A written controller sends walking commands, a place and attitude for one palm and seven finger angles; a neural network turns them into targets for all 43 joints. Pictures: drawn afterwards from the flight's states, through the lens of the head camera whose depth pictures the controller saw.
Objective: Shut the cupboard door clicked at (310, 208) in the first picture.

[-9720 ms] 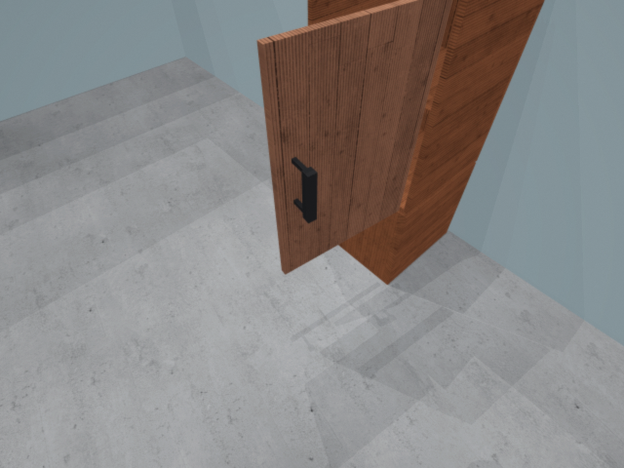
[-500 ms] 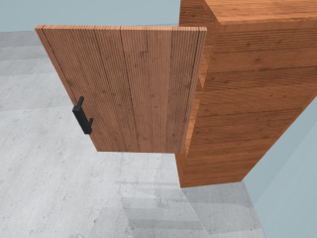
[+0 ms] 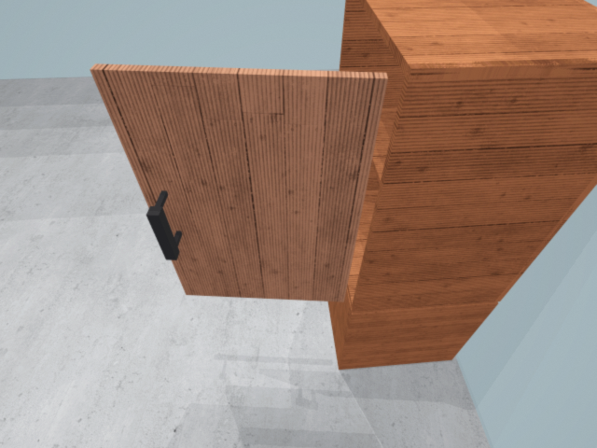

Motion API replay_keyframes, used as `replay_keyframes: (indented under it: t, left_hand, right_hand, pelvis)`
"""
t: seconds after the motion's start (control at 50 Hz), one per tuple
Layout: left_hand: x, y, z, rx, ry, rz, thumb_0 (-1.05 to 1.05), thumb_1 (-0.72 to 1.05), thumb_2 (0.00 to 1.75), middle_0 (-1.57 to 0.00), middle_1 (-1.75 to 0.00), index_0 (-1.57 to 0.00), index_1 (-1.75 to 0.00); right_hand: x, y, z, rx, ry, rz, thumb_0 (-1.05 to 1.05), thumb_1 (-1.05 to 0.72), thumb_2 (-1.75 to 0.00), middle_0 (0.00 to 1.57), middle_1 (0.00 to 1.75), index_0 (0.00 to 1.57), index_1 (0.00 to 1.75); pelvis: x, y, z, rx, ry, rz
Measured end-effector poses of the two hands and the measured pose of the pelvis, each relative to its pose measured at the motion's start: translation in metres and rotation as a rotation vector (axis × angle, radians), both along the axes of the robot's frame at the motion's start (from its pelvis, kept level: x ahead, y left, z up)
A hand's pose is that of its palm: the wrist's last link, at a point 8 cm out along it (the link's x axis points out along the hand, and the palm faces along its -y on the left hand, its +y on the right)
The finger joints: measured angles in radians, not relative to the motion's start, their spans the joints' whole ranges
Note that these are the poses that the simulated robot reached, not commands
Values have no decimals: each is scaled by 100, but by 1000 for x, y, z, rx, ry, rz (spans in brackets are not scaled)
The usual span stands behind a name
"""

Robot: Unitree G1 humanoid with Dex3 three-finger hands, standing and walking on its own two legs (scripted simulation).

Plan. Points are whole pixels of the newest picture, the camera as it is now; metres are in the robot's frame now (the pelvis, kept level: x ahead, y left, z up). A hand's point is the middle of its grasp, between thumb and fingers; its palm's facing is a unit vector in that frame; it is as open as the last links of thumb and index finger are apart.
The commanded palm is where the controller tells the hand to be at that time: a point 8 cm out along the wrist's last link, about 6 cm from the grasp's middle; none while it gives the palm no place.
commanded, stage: look again from close up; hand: left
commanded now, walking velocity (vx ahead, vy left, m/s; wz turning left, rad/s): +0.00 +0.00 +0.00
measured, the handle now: (167, 226) +0.50 +0.28 -0.04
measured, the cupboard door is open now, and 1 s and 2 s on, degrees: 82 82 82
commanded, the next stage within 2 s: shuffle to correct the standing spot in 0.42 s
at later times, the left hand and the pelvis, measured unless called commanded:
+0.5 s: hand out of the picture -0.01 +0.19 -0.17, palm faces +0.00 -0.98 -0.18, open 7.4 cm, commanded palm none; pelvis +0.00 +0.02 +0.01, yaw +0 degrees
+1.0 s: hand out of the picture +0.02 +0.23 -0.18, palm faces +0.01 -0.98 -0.21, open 7.4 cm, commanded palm none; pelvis +0.03 +0.05 +0.00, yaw -1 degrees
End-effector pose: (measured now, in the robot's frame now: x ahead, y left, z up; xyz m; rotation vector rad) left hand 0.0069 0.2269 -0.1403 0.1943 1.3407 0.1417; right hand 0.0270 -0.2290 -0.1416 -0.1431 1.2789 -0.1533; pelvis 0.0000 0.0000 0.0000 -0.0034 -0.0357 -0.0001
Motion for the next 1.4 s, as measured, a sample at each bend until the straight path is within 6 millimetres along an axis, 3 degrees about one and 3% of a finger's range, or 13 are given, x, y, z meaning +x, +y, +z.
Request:
replay_keyframes:
  t: [0.14,0.44,0.66,0.82,1.02,1.2,1.4]
  left_hand:
    - [-14,4,-1,-17,3,13,1,91,90,-20,-30,-20,-30]
    - [-22,11,-4,-41,39,17,1,91,90,-20,-30,-20,-30]
    - [-16,17,-7,-47,41,24,1,91,90,-20,-30,-20,-30]
    - [-12,37,-13,-39,72,55,1,91,90,-20,-30,-20,-30]
    - [17,51,-6,-13,54,28,1,91,90,-20,-30,-20,-30]
    - [31,42,-2,-17,-10,-12,1,91,90,-20,-30,-20,-30]
    - [8,23,-1,-39,7,-8,1,91,90,-20,-30,-20,-30]
  right_hand:
    - [3,4,6,-7,-14,33,0,-92,-90,20,30,20,30]
    - [-19,19,8,-7,69,26,0,-91,-90,20,30,20,30]
    - [-23,29,6,-3,103,18,0,-90,-90,20,30,20,30]
    - [-13,39,3,-21,121,18,0,-90,-90,20,30,20,30]
    - [6,51,6,-34,85,-6,1,-92,-90,21,30,21,30]
    - [6,39,9,-27,48,-13,1,-92,-90,21,30,21,30]
    - [-8,28,10,-13,60,-5,0,-91,-90,20,30,20,30]
  pelvis:
    - [-7,6,2,1,6,6]
    - [-5,16,5,0,10,5]
    - [2,25,3,-1,9,6]
    - [19,40,-3,0,18,6]
    - [26,49,2,3,13,-12]
    - [13,40,5,5,11,-19]
    - [5,29,8,4,8,-13]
